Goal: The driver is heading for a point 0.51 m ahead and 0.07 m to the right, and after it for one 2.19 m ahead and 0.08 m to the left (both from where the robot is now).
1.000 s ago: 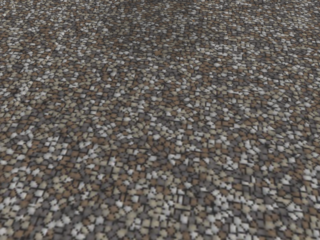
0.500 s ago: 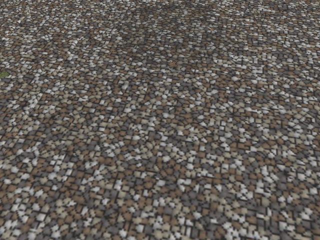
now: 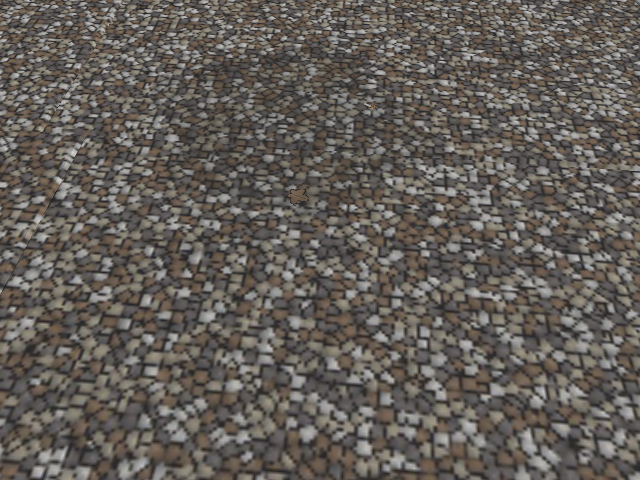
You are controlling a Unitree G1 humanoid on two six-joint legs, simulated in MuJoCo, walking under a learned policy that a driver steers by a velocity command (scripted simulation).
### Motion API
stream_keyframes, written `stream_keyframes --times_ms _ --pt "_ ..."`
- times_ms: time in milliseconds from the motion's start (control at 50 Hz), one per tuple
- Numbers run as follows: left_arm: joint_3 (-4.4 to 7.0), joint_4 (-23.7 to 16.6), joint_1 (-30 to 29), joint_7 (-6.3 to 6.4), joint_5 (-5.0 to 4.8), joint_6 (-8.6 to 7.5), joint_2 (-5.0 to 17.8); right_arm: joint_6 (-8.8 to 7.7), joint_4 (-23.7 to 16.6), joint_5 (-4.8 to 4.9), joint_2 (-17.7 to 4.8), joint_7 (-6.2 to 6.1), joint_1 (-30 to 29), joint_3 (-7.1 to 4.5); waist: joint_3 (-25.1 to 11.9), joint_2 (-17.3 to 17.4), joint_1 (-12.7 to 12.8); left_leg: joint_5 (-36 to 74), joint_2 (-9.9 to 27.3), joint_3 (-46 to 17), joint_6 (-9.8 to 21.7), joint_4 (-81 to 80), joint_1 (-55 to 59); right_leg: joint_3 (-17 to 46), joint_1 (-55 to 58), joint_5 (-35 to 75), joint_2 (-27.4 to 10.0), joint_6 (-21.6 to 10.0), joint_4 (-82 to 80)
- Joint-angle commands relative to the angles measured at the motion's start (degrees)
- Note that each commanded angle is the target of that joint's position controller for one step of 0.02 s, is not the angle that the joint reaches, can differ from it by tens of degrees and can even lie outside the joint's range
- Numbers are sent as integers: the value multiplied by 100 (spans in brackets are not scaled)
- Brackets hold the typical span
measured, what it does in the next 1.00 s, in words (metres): walks ahead: right foot, then left foot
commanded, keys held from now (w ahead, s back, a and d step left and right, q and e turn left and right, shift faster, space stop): w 0.44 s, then no key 0.56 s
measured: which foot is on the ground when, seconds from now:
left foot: down 0.00-0.26, up 0.28-0.70, down 0.72-1.00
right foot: up 0.00-0.22, down 0.24-0.74, up 0.76-1.00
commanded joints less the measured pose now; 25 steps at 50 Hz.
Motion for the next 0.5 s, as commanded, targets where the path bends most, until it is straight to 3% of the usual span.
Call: stream_keyframes --times_ms 20,100,160,200,220,240,260,280,300,320,340,360,380,420,440,500 --pt "16 -313 -328 -51 10 -56 178 -65 -334 44 -902 -100 -152 -137 343 458 121 707 1466 -847 724 -851 -457 -129 129 972 91 73 -996" --pt "-63 -537 -1049 -168 -46 -86 127 11 -142 98 -940 -113 366 -146 486 442 -130 790 1610 -729 687 -675 182 -262 103 1046 276 42 -1752" --pt "-78 -735 -1340 -283 -69 -141 208 122 -40 110 -1007 -134 550 -192 522 490 -118 1249 1917 -797 634 -282 880 -239 -42 503 350 -118 -2064" --pt "-18 -718 -1043 -324 -81 -171 393 183 -67 108 -1100 -147 425 -235 302 646 136 2280 1994 -774 511 151 1100 -353 518 59 523 -283 -2201" --pt "66 -600 -559 -320 -72 -181 554 212 -110 109 -1146 -147 282 -247 -21 742 435 3329 1899 -658 425 705 1069 -530 1278 -32 728 -400 -2262" --pt "215 -287 428 -287 -62 -178 818 240 -162 90 -1027 -143 191 -199 -607 677 890 3813 1595 -430 271 1795 728 -609 2612 103 848 -581 -2298" --pt "338 -41 1555 -231 15 -162 1249 233 -308 -6 -836 -141 250 -102 -1499 134 1216 2346 1246 -187 76 3579 -523 536 4495 165 -160 -960 -2085" --pt "393 107 1896 -254 34 -121 1566 95 -317 7 -45 -67 953 112 -2199 -1406 797 -1710 96 -272 -310 5551 -2847 3383 6326 -1040 -1418 -1887 -2819" --pt "229 70 1808 -258 -7 -124 1014 -56 -263 149 -603 -36 614 -1 -2096 -949 995 -2376 297 -1089 -202 6304 -3503 3850 6277 -1594 -1327 -1759 -3275" --pt "152 -34 1276 -232 -18 -145 771 -154 -447 292 -922 -17 62 -90 -1246 -730 922 -1938 602 -1003 -106 6416 -3902 2943 5554 -1289 -1154 -1502 -3357" --pt "101 -151 815 -229 22 -165 636 -188 -514 291 -932 -53 -264 -95 -791 -224 755 -1392 918 -837 -89 6181 -3721 2230 4692 -645 -947 -1370 -3502" --pt "63 -182 531 -249 83 -186 494 -167 -533 204 -891 -92 -426 -137 -452 -11 586 -1045 1104 -779 -114 5815 -3475 1754 3945 -108 -765 -1301 -3665" --pt "4 -174 419 -265 135 -206 318 -93 -511 162 -809 -101 -328 -162 -370 -66 386 -832 1255 -821 -112 5582 -3109 1400 3512 152 -591 -1231 -3835" --pt "1 -83 516 -280 104 -222 333 49 -489 141 -533 -111 -177 -139 -263 -139 240 -724 1333 -773 -166 5185 -2867 1071 3130 331 -495 -1280 -4108" --pt "19 -33 599 -255 83 -229 423 97 -528 128 -499 -120 -266 -138 -145 -129 215 -621 1368 -732 -220 4956 -2959 919 3012 427 -484 -1310 -4222" --pt "43 52 725 -141 129 -186 607 137 -736 19 -502 -149 -770 -143 74 -30 211 66 1270 -577 -452 3902 -3120 295 2882 2348 -355 -1246 -4129"
Keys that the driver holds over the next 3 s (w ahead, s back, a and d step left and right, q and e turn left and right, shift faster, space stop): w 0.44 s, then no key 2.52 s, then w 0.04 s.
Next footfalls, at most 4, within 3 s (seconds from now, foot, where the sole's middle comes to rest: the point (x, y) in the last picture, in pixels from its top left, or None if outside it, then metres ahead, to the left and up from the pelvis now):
0.24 right None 0.34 -0.16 -0.78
0.72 left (286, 453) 0.58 0.06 -0.78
1.02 right None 0.50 -0.18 -0.78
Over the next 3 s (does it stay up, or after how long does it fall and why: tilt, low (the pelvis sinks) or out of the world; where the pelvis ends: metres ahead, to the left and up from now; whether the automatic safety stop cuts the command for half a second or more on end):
stays up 0.51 -0.06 -0.01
